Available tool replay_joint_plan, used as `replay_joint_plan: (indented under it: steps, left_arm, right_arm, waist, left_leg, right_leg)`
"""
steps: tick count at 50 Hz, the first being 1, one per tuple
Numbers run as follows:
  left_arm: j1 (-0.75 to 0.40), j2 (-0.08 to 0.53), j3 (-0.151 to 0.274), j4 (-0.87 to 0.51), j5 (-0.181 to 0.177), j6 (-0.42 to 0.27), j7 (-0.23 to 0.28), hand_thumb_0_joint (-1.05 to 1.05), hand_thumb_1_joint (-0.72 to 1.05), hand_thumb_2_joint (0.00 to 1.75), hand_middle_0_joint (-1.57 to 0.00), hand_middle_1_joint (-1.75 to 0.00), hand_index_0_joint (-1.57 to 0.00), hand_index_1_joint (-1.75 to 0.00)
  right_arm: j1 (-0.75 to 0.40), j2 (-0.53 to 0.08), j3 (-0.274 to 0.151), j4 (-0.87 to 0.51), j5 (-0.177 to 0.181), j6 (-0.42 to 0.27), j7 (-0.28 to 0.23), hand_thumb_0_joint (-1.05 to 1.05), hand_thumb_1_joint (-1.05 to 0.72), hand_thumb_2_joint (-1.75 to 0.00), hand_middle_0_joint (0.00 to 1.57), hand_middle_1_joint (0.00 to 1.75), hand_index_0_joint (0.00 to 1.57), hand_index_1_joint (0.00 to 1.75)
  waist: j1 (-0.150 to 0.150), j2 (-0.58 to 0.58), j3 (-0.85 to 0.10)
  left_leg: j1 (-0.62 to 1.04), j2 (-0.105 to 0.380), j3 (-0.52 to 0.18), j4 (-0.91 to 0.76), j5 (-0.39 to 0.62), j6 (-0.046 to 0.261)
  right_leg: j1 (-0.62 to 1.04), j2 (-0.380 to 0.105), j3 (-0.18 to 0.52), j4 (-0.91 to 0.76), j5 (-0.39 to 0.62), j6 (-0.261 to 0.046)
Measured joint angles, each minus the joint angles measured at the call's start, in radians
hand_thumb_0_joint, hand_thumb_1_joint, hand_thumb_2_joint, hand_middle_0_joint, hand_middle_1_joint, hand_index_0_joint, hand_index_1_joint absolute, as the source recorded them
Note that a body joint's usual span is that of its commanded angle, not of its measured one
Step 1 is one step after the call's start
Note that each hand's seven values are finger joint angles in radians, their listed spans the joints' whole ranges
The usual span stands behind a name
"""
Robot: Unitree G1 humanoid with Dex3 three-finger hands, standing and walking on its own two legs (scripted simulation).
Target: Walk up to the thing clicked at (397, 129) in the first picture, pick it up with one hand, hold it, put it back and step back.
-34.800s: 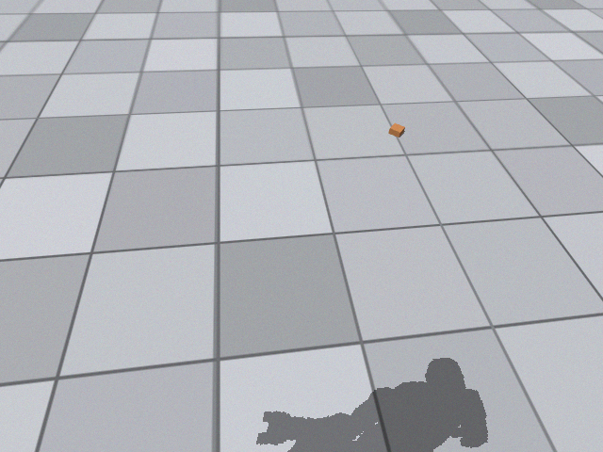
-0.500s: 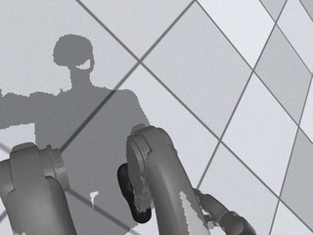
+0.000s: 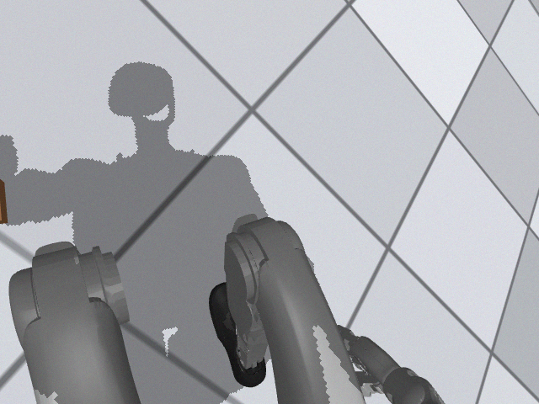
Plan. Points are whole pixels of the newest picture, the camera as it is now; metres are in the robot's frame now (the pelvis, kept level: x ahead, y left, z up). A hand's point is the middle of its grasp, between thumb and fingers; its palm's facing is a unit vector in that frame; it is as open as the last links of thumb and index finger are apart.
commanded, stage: go down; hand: left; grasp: from above
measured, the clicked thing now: out of the picture +0.39 +0.31 -0.28
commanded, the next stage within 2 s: none
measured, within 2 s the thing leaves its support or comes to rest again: neither
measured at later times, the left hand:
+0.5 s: hand out of the picture +0.35 +0.35 -0.02, palm faces -0.48 -0.05 -0.88, open 13.0 cm
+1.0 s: hand out of the picture +0.34 +0.36 +0.10, palm faces -0.45 -0.04 -0.89, open 13.5 cm
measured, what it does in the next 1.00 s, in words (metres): rises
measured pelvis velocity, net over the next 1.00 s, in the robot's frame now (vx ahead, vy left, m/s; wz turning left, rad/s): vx -0.01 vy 0.00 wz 0.17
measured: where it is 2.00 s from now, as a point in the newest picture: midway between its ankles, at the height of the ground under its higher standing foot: (180, 374)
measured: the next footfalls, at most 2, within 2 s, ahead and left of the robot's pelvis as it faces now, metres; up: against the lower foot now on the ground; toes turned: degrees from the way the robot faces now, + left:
none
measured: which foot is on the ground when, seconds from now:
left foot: down 0.00-1.00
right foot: down 0.00-1.00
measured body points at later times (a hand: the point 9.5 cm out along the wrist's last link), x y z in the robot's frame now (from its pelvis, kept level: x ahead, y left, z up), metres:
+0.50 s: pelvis -0.01 -0.01 +0.09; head +0.17 +0.06 +0.50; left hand +0.37 +0.34 +0.03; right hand +0.16 -0.25 -0.03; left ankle +0.07 +0.13 -0.26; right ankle +0.10 -0.11 -0.26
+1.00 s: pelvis -0.01 +0.00 +0.18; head +0.16 +0.07 +0.60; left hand +0.36 +0.36 +0.15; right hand +0.13 -0.25 +0.06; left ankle +0.07 +0.13 -0.26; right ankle +0.10 -0.11 -0.26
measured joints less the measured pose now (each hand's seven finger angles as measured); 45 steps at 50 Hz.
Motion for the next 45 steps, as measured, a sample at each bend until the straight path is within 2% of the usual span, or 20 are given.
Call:
replay_joint_plan:
  steps: [4, 7, 14, 18, 22, 27, 34, 39, 45]
  left_arm:
    - [0.058, -0.042, 0.016, -0.128, -0.009, 0.024, -0.04, 0.0, -0.14, 0.72, -0.38, -0.71, -0.38, -0.7]
    - [0.075, -0.088, -0.038, -0.209, -0.038, 0.053, -0.089, 0.0, -0.18, 0.75, -0.34, -0.74, -0.35, -0.73]
    - [0.099, -0.181, -0.118, -0.379, -0.084, 0.12, -0.235, 0.0, -0.23, 0.79, -0.29, -0.8, -0.3, -0.79]
    - [0.075, -0.2, -0.152, -0.396, -0.119, 0.142, -0.336, 0.0, -0.27, 0.82, -0.26, -0.83, -0.27, -0.83]
    - [0.077, -0.192, -0.169, -0.439, -0.155, 0.132, -0.444, 0.0, -0.31, 0.85, -0.24, -0.86, -0.24, -0.86]
    - [0.104, -0.165, -0.157, -0.527, -0.185, 0.074, -0.534, 0.0, -0.33, 0.88, -0.23, -0.89, -0.23, -0.89]
    - [0.128, -0.128, -0.135, -0.614, -0.196, 0.003, -0.58, 0.0, -0.36, 0.89, -0.21, -0.89, -0.21, -0.9]
    - [0.142, -0.124, -0.118, -0.648, -0.2, -0.005, -0.582, 0.0, -0.37, 0.9, -0.21, -0.88, -0.2, -0.89]
    - [0.155, -0.13, -0.118, -0.65, -0.196, -0.002, -0.585, 0.0, -0.38, 0.91, -0.19, -0.88, -0.19, -0.89]
  right_arm:
    - [0.034, 0.006, -0.065, 0.003, 0.039, 0.028, 0.004, 0.0, -0.92, -0.9, 0.2, 0.3, 0.2, 0.3]
    - [0.056, 0.011, -0.113, 0.012, 0.083, 0.057, 0.002, 0.0, -0.92, -0.9, 0.2, 0.3, 0.2, 0.3]
    - [0.065, 0.03, -0.2, 0.002, 0.178, 0.135, -0.036, 0.0, -0.92, -0.9, 0.2, 0.3, 0.2, 0.3]
    - [0.062, 0.037, -0.219, -0.021, 0.214, 0.172, -0.069, 0.0, -0.92, -0.9, 0.2, 0.3, 0.2, 0.3]
    - [0.067, 0.036, -0.224, -0.054, 0.237, 0.199, -0.113, 0.0, -0.93, -0.9, 0.2, 0.3, 0.2, 0.3]
    - [0.09, 0.026, -0.224, -0.074, 0.255, 0.224, -0.164, 0.0, -0.93, -0.9, 0.2, 0.3, 0.2, 0.3]
    - [0.122, 0.021, -0.235, -0.067, 0.271, 0.244, -0.208, 0.0, -0.93, -0.9, 0.2, 0.3, 0.2, 0.3]
    - [0.134, 0.028, -0.239, -0.064, 0.283, 0.256, -0.225, 0.01, -0.93, -0.9, 0.2, 0.3, 0.2, 0.3]
    - [0.147, 0.044, -0.238, -0.059, 0.295, 0.264, -0.239, 0.01, -0.93, -0.9, 0.2, 0.3, 0.2, 0.3]
  waist:
    - [0.028, 0.035, -0.052]
    - [0.061, 0.064, -0.111]
    - [0.13, 0.124, -0.222]
    - [0.154, 0.138, -0.254]
    - [0.167, 0.146, -0.257]
    - [0.182, 0.143, -0.251]
    - [0.19, 0.142, -0.251]
    - [0.186, 0.146, -0.25]
    - [0.177, 0.149, -0.257]
  left_leg:
    - [-0.013, -0.005, 0.013, -0.009, 0.001, 0.002]
    - [-0.017, -0.006, 0.035, -0.035, 0.006, 0.007]
    - [0.035, -0.001, 0.102, -0.155, 0.028, 0.022]
    - [0.095, 0.001, 0.135, -0.243, 0.049, 0.026]
    - [0.155, 0.001, 0.154, -0.321, 0.07, 0.028]
    - [0.212, -0.002, 0.163, -0.397, 0.089, 0.024]
    - [0.27, -0.005, 0.169, -0.467, 0.1, 0.024]
    - [0.323, -0.002, 0.172, -0.521, 0.104, 0.029]
    - [0.399, 0.0, 0.179, -0.593, 0.109, 0.035]
  right_leg:
    - [-0.008, -0.008, 0.009, -0.001, -0.01, -0.002]
    - [-0.013, -0.016, 0.026, -0.014, -0.015, -0.003]
    - [0.027, -0.032, 0.079, -0.096, -0.012, -0.003]
    - [0.073, -0.04, 0.107, -0.163, 0.004, -0.008]
    - [0.124, -0.046, 0.123, -0.228, 0.023, -0.013]
    - [0.177, -0.052, 0.131, -0.295, 0.04, -0.019]
    - [0.235, -0.057, 0.136, -0.364, 0.05, -0.019]
    - [0.288, -0.057, 0.14, -0.422, 0.058, -0.016]
    - [0.364, -0.058, 0.147, -0.5, 0.067, -0.013]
